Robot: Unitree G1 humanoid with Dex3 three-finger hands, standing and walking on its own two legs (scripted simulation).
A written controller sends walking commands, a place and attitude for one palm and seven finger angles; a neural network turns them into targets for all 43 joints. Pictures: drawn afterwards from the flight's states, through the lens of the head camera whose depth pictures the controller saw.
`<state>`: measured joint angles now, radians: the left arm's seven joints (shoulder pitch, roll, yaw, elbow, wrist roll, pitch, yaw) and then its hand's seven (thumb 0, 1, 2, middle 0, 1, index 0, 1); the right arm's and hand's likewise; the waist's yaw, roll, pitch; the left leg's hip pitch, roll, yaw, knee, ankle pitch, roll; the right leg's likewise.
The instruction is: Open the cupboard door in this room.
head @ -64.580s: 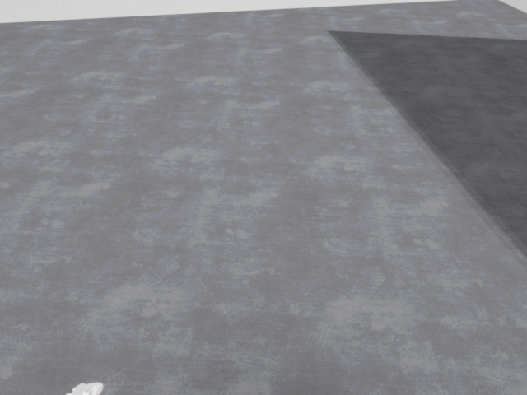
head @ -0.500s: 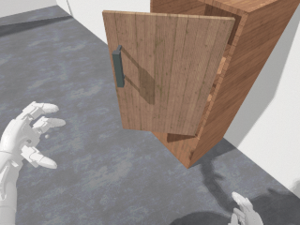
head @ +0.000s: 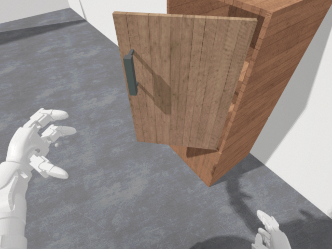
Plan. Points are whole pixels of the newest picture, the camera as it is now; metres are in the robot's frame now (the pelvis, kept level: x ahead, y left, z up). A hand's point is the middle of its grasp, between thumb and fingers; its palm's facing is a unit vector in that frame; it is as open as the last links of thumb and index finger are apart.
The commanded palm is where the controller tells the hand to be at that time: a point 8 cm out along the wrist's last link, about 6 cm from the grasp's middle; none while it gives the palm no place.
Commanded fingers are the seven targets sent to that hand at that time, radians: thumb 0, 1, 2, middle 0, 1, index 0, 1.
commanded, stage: move the hooked fingers beside the handle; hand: left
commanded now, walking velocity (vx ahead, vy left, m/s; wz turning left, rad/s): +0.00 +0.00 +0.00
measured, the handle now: (132, 72) +0.61 +0.16 +0.09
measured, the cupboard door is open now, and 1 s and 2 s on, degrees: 45 45 45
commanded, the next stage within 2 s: none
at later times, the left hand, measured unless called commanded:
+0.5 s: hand (83, 116) +0.40 +0.25 +0.10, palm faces -0.05 -1.00 +0.01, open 14.0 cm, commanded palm +0.38 +0.30 +0.11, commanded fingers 0.00 -0.50 0.30 -0.30 -1.20 -0.30 -1.20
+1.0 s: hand (97, 95) +0.48 +0.24 +0.10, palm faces -0.07 -1.00 +0.00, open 14.0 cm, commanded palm +0.47 +0.29 +0.10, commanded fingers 0.00 -0.50 0.30 -0.30 -1.20 -0.30 -1.20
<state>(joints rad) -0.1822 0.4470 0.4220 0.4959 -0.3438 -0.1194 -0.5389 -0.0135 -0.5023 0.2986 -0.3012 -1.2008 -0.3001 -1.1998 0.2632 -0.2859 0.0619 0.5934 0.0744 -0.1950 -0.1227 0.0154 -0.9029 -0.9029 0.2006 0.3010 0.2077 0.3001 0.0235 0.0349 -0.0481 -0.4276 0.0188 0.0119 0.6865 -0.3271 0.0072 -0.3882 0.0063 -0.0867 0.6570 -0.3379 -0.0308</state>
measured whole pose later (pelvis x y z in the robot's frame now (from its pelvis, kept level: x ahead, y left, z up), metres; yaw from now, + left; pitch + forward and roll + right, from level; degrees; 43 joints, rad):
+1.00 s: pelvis +0.00 +0.02 -0.01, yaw -2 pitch +14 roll -2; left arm -0.85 0.59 0.40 1.16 -0.17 -0.27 -0.44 -0.01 -0.50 0.30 -0.30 -1.20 -0.30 -1.20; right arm 0.39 -0.30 0.05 0.64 0.04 -0.01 -0.07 0.01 -0.90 -0.90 0.20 0.30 0.21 0.30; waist -0.12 0.01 -0.07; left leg -0.67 0.03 0.04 0.80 -0.37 0.03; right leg -0.63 0.01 -0.06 0.75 -0.35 -0.01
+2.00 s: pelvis +0.03 +0.02 -0.02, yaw -3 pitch +19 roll -3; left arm -1.00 0.66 0.43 1.26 -0.09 -0.26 -0.36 -0.01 -0.50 0.30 -0.30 -1.20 -0.30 -1.20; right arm 0.43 -0.28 0.05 0.61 0.01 0.09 -0.03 0.01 -0.90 -0.90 0.20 0.30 0.21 0.30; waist -0.18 0.03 -0.10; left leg -0.77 0.05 0.03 0.85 -0.42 0.03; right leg -0.72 0.03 -0.06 0.75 -0.38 -0.01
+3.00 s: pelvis +0.02 +0.02 -0.03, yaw -3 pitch +21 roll -4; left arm -1.04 0.64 0.42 1.25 -0.07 -0.27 -0.31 -0.01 -0.50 0.30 -0.30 -1.20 -0.29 -1.21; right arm 0.45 -0.28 0.05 0.62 0.00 0.07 -0.02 0.00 -0.91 -0.90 0.20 0.30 0.21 0.30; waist -0.20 0.03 -0.10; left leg -0.83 0.05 0.03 0.88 -0.42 0.03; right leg -0.77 0.03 -0.06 0.78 -0.38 -0.01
